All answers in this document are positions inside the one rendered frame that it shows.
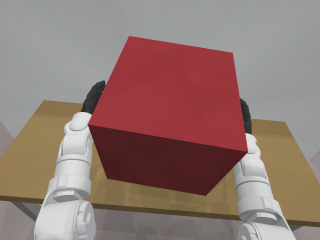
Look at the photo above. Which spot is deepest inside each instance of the robot left forearm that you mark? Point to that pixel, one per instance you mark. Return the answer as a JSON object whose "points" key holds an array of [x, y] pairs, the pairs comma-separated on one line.
{"points": [[71, 179]]}

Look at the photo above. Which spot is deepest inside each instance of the carton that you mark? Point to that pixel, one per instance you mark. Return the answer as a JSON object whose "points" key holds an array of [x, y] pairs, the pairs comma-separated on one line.
{"points": [[170, 117]]}

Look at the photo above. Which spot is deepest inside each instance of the table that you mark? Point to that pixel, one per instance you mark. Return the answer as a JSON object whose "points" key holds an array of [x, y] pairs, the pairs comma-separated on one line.
{"points": [[29, 163]]}

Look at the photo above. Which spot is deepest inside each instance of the robot right hand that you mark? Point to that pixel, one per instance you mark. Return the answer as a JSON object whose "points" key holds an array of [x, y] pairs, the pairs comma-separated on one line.
{"points": [[246, 117]]}

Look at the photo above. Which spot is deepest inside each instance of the robot left hand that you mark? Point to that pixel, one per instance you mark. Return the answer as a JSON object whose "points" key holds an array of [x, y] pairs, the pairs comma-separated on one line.
{"points": [[93, 97]]}

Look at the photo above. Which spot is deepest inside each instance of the robot right forearm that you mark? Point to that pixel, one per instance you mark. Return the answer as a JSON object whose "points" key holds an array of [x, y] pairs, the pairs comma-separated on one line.
{"points": [[256, 202]]}

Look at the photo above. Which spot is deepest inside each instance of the right robot upper arm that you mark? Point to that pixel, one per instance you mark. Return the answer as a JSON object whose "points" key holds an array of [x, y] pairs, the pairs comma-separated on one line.
{"points": [[260, 231]]}

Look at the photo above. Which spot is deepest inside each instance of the left robot upper arm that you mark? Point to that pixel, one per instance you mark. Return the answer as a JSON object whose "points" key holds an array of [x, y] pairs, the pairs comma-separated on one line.
{"points": [[70, 220]]}

